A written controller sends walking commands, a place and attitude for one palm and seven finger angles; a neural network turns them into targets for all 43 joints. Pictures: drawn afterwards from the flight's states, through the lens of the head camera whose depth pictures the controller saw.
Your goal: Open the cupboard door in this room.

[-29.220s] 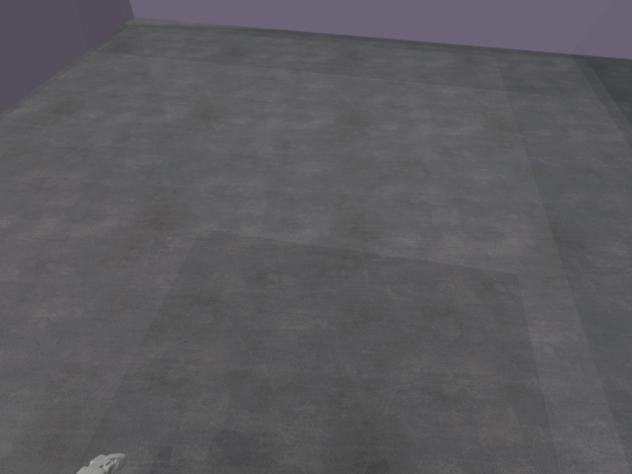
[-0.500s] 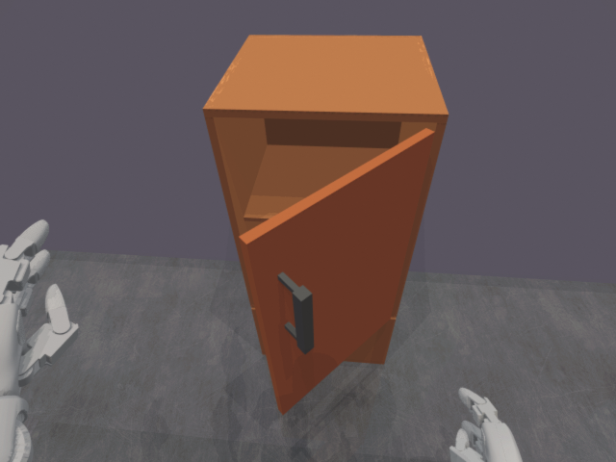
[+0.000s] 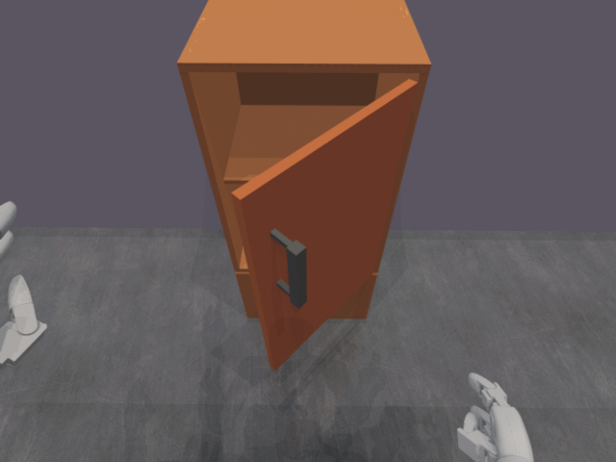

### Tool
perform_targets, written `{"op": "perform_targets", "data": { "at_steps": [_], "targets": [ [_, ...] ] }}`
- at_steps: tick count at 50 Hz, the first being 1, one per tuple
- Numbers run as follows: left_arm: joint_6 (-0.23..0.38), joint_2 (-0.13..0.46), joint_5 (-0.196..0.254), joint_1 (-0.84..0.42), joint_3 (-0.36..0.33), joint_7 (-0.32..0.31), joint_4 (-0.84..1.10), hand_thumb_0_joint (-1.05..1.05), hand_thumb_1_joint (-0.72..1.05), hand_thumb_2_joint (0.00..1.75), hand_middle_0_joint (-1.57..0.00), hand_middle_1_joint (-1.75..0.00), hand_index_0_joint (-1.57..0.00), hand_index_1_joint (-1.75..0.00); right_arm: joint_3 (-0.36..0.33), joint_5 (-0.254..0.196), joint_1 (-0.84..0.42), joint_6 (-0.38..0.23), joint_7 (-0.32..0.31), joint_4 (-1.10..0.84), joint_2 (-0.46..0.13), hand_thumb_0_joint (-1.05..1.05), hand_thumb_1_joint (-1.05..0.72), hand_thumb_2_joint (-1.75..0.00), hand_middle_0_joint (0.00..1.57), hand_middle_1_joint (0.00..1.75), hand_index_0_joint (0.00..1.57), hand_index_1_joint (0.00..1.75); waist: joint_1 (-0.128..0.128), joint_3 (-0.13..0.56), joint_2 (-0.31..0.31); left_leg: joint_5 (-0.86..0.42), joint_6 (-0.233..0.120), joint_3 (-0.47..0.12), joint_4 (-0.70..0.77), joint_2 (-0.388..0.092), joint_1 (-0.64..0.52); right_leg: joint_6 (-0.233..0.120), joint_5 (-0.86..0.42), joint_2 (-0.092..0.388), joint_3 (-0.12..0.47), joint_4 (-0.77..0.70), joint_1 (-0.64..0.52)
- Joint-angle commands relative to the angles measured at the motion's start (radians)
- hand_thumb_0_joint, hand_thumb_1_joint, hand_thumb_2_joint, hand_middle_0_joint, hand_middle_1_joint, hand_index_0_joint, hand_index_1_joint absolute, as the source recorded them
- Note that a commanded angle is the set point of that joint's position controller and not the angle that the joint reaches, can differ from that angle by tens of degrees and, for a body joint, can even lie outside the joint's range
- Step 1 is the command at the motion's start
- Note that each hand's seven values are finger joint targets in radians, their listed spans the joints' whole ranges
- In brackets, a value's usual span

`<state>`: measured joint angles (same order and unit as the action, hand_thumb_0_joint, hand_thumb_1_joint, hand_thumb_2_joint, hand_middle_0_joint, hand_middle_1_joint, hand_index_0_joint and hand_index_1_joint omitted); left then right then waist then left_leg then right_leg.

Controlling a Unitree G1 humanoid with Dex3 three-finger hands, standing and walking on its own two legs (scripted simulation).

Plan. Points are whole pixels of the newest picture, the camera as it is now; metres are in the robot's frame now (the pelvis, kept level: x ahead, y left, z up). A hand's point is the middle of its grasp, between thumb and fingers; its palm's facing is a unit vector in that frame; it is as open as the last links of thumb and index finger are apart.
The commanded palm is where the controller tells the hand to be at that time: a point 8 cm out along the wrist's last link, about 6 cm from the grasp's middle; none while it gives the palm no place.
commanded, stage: step back with the hand held close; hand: left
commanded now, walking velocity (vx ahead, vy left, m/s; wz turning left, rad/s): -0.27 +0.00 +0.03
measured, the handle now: (288, 270) +0.39 +0.07 -0.02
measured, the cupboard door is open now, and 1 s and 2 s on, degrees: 47 47 47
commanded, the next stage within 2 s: stop stepping back and stand still in 1.26 s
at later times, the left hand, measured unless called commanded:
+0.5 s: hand (1, 386) +0.15 +0.26 +0.16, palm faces +0.48 -0.71 -0.51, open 7.4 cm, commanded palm +0.08 +0.30 +0.18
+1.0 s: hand out of the picture +0.09 +0.26 +0.16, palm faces +0.47 -0.74 -0.48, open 7.4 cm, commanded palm +0.02 +0.30 +0.18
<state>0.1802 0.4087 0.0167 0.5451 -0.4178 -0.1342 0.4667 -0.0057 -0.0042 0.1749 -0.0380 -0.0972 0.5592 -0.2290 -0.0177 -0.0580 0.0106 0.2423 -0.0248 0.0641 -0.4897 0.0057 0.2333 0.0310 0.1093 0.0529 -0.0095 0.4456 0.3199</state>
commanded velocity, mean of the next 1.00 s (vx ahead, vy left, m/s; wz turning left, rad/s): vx -0.36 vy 0.00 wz -0.03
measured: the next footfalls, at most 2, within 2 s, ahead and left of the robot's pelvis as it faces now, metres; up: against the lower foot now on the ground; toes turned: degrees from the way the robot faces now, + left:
right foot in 1.30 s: -0.19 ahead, -0.13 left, +0.00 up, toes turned -6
left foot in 1.44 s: -0.06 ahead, +0.06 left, +0.00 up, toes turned -1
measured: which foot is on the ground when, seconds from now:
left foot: down 0.00-1.00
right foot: down 0.00-1.00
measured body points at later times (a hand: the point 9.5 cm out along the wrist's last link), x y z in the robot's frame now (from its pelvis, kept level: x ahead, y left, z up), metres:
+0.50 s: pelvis -0.05 -0.01 -0.02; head -0.02 +0.00 +0.43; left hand +0.12 +0.30 +0.19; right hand +0.13 -0.24 -0.09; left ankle +0.01 +0.10 -0.74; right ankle +0.08 -0.14 -0.74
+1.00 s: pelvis -0.09 -0.01 -0.02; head -0.06 +0.02 +0.43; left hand +0.06 +0.30 +0.18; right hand +0.10 -0.24 -0.09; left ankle -0.02 +0.10 -0.74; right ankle +0.04 -0.14 -0.74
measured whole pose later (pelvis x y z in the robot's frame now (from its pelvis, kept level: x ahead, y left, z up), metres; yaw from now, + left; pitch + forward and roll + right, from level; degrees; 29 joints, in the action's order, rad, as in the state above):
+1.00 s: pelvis -0.09 -0.01 -0.02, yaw +5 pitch +0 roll +0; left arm 0.27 0.42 0.01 0.53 -0.46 -0.15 0.60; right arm -0.03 0.01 0.15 -0.10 -0.07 0.63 -0.21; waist 0.01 -0.09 -0.06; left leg 0.28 -0.02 0.01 -0.67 0.03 0.46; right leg 0.04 0.14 -0.01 0.10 0.61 0.48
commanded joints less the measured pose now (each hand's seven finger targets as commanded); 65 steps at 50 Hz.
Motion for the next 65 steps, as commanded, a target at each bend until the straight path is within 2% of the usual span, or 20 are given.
{"op": "perform_targets", "data": {
  "at_steps": [1, 11, 23, 32, 36, 39, 41, 44, 46, 48, 49, 50, 51, 53, 55, 59, 61, 63, 64, 65],
  "targets": [
    [0.076, 0.169, -0.01, -0.037, -0.137, -0.031, 0.21, 0.0, 0.9, 0.9, -0.2, -0.3, -0.2, -0.3, -0.046, 0.002, -0.089, -0.07, -0.008, -0.167, -0.128, 0.0, -0.9, -0.9, 0.2, 0.3, 0.2, 0.3, 0.001, 0.124, 0.047, 0.184, -0.04, -0.097, 0.167, -0.086, 0.288, -0.019, -0.009, -0.005, 0.05, 0.035, -0.256],
    [0.112, 0.167, -0.024, -0.084, -0.147, -0.046, 0.231, 0.0, 0.9, 0.9, -0.2, -0.3, -0.2, -0.3, -0.047, 0.007, -0.052, -0.109, -0.006, -0.157, -0.13, 0.0, -0.9, -0.9, 0.2, 0.3, 0.2, 0.3, 0.015, 0.083, 0.022, 0.382, -0.048, -0.123, 0.109, -0.079, 0.371, -0.03, 0.227, 0.006, 0.097, 0.009, -0.154],
    [0.138, 0.174, -0.029, -0.081, -0.175, -0.04, 0.258, 0.0, 0.9, 0.9, -0.2, -0.3, -0.2, -0.3, -0.058, 0.007, -0.054, -0.132, 0.001, -0.144, -0.136, 0.0, -0.9, -0.9, 0.2, 0.3, 0.2, 0.3, 0.013, 0.114, 0.045, 0.423, -0.067, -0.14, 0.108, -0.092, 0.511, -0.027, 0.059, -0.021, 0.131, 0.14, -0.247],
    [0.137, 0.198, -0.006, -0.046, -0.189, -0.046, 0.284, 0.0, 0.9, 0.9, -0.2, -0.3, -0.2, -0.3, -0.061, 0.012, -0.048, -0.11, 0.01, -0.122, -0.121, 0.0, -0.9, -0.9, 0.2, 0.3, 0.2, 0.3, 0.024, 0.158, -0.047, 0.323, -0.028, -0.119, -0.017, -0.028, 0.306, -0.057, 0.185, 0.047, 0.181, -0.011, -0.034],
    [0.15, 0.181, -0.022, -0.015, -0.212, -0.052, 0.307, 0.0, 0.9, 0.9, -0.2, -0.3, -0.2, -0.3, -0.067, 0.015, -0.079, -0.118, -0.003, -0.14, -0.136, 0.0, -0.9, -0.9, 0.2, 0.3, 0.2, 0.3, 0.015, 0.163, 0.149, 0.475, -0.105, -0.265, 0.213, -0.181, 0.611, -0.01, 0.037, -0.081, 0.075, 0.318, -0.314],
    [0.164, 0.199, -0.036, -0.009, -0.251, -0.045, 0.28, 0.0, 0.9, 0.9, -0.2, -0.3, -0.2, -0.3, -0.09, 0.013, -0.095, -0.144, -0.007, -0.145, -0.138, 0.0, -0.9, -0.9, 0.2, 0.3, 0.2, 0.3, 0.013, 0.169, 0.127, 0.516, -0.129, -0.254, 0.175, -0.218, 0.698, -0.009, 0.003, -0.114, 0.111, 0.408, -0.403],
    [0.162, 0.2, -0.018, -0.002, -0.232, -0.036, 0.275, 0.0, 0.9, 0.9, -0.2, -0.3, -0.2, -0.3, -0.081, 0.018, -0.07, -0.147, -0.003, -0.13, -0.117, 0.0, -0.9, -0.9, 0.2, 0.3, 0.2, 0.3, 0.028, 0.152, -0.009, 0.311, -0.059, -0.156, -0.003, -0.096, 0.464, -0.058, -0.181, -0.024, 0.231, 0.195, -0.173],
    [0.152, 0.216, -0.002, -0.062, -0.186, -0.033, 0.31, 0.0, 0.9, 0.9, -0.2, -0.3, -0.2, -0.3, -0.084, 0.016, -0.052, -0.136, 0.014, -0.083, -0.1, 0.0, -0.9, -0.9, 0.2, 0.3, 0.2, 0.3, 0.035, 0.188, -0.16, 0.212, 0.025, -0.056, -0.31, 0.024, 0.128, -0.154, 0.054, 0.178, 0.423, -0.118, 0.153],
    [0.139, 0.218, 0.0, -0.047, -0.174, -0.041, 0.299, 0.0, 0.9, 0.9, -0.2, -0.3, -0.2, -0.3, -0.072, 0.018, -0.06, -0.118, 0.022, -0.065, -0.083, 0.0, -0.9, -0.9, 0.2, 0.3, 0.2, 0.3, 0.032, 0.203, -0.201, 0.162, 0.031, -0.054, -0.357, 0.026, 0.015, -0.165, 0.063, 0.201, 0.356, -0.147, 0.219],
    [0.131, 0.214, 0.006, -0.032, -0.178, -0.043, 0.309, 0.0, 0.9, 0.9, -0.2, -0.3, -0.2, -0.3, -0.066, 0.015, -0.065, -0.108, 0.017, -0.07, -0.09, 0.0, -0.9, -0.9, 0.2, 0.3, 0.2, 0.3, 0.04, 0.167, -0.107, 0.144, 0.007, -0.097, -0.064, -0.008, 0.023, -0.093, 0.1, 0.095, 0.233, -0.051, 0.19],
    [0.138, 0.212, 0.004, -0.047, -0.174, -0.04, 0.353, 0.0, 0.9, 0.9, -0.2, -0.3, -0.2, -0.3, -0.075, 0.016, -0.096, -0.112, 0.005, -0.091, -0.124, 0.0, -0.9, -0.9, 0.2, 0.3, 0.2, 0.3, 0.036, 0.121, 0.087, 0.132, -0.041, -0.244, 0.104, -0.121, 0.11, -0.042, 0.157, -0.019, 0.158, 0.099, 0.166],
    [0.154, 0.209, -0.008, -0.032, -0.205, -0.041, 0.365, 0.0, 0.9, 0.9, -0.2, -0.3, -0.2, -0.3, -0.078, 0.023, -0.114, -0.128, -0.003, -0.106, -0.136, 0.0, -0.9, -0.9, 0.2, 0.3, 0.2, 0.3, 0.021, 0.178, 0.336, 0.289, -0.112, -0.407, 0.291, -0.309, 0.353, 0.003, 0.211, -0.132, 0.037, 0.414, -0.074],
    [0.159, 0.206, -0.013, -0.026, -0.217, -0.04, 0.367, 0.0, 0.9, 0.9, -0.2, -0.3, -0.2, -0.3, -0.081, 0.037, -0.093, -0.149, -0.005, -0.096, -0.112, 0.0, -0.9, -0.9, 0.2, 0.3, 0.2, 0.3, 0.031, 0.214, 0.358, 0.453, -0.172, -0.492, 0.412, -0.402, 0.487, 0.004, 0.324, -0.18, 0.059, 0.723, -0.189],
    [0.146, 0.19, 0.008, -0.036, -0.197, -0.039, 0.335, 0.0, 0.9, 0.9, -0.2, -0.3, -0.2, -0.3, -0.09, 0.02, -0.073, -0.174, 0.01, -0.074, -0.098, 0.0, -0.9, -0.9, 0.2, 0.3, 0.2, 0.3, 0.021, 0.182, 0.129, 0.185, -0.174, -0.37, 0.268, -0.357, 0.282, -0.012, 0.375, -0.15, 0.099, 0.771, 0.019],
    [0.134, 0.153, 0.023, -0.021, -0.148, -0.045, 0.316, 0.0, 0.9, 0.9, -0.2, -0.3, -0.2, -0.3, -0.083, 0.023, -0.079, -0.193, 0.018, -0.052, -0.091, 0.0, -0.9, -0.9, 0.2, 0.3, 0.2, 0.3, 0.012, 0.204, 0.146, -0.038, -0.146, -0.281, 0.212, -0.318, 0.069, -0.011, 0.406, -0.11, 0.057, 0.62, 0.109],
    [0.101, 0.129, 0.021, -0.099, -0.068, -0.037, 0.309, 0.0, 0.9, 0.9, -0.2, -0.3, -0.2, -0.3, -0.06, 0.032, -0.073, -0.196, 0.027, -0.022, -0.096, 0.0, -0.9, -0.9, 0.2, 0.3, 0.2, 0.3, 0.024, 0.179, 0.267, -0.012, -0.094, -0.22, 0.286, -0.279, -0.016, -0.03, 0.425, -0.11, -0.015, 0.285, 0.023],
    [0.098, 0.154, 0.033, -0.117, -0.078, -0.029, 0.291, 0.0, 0.9, 0.9, -0.2, -0.3, -0.2, -0.3, -0.056, 0.039, -0.067, -0.187, 0.031, -0.018, -0.099, 0.0, -0.9, -0.9, 0.2, 0.3, 0.2, 0.3, 0.017, 0.211, 0.236, -0.075, -0.05, -0.18, 0.249, -0.268, -0.06, -0.049, 0.349, -0.093, -0.026, 0.04, -0.046],
    [0.114, 0.217, 0.041, -0.114, -0.116, -0.015, 0.295, 0.0, 0.9, 0.9, -0.2, -0.3, -0.2, -0.3, -0.054, 0.034, -0.066, -0.158, 0.032, -0.03, -0.083, 0.0, -0.9, -0.9, 0.2, 0.3, 0.2, 0.3, 0.016, 0.226, 0.054, -0.161, 0.012, -0.1, 0.05, -0.195, -0.12, -0.101, 0.132, 0.03, 0.101, -0.206, -0.019],
    [0.122, 0.272, 0.038, -0.088, -0.151, -0.015, 0.302, 0.0, 0.9, 0.9, -0.2, -0.3, -0.2, -0.3, -0.041, 0.038, -0.064, -0.138, 0.03, -0.037, -0.06, 0.0, -0.9, -0.9, 0.2, 0.3, 0.2, 0.3, 0.025, 0.25, -0.086, -0.089, 0.05, -0.044, -0.092, -0.119, -0.1, -0.151, -0.093, 0.167, 0.244, -0.211, 0.017],
    [0.133, 0.303, 0.036, -0.113, -0.183, -0.021, 0.299, 0.0, 0.9, 0.9, -0.2, -0.3, -0.2, -0.3, -0.024, 0.039, -0.097, -0.146, 0.025, -0.057, -0.056, 0.0, -0.9, -0.9, 0.2, 0.3, 0.2, 0.3, -0.001, 0.207, -0.132, 0.061, 0.065, -0.001, -0.22, -0.06, -0.028, -0.159, -0.26, 0.242, 0.258, -0.223, 0.039]
  ]
}}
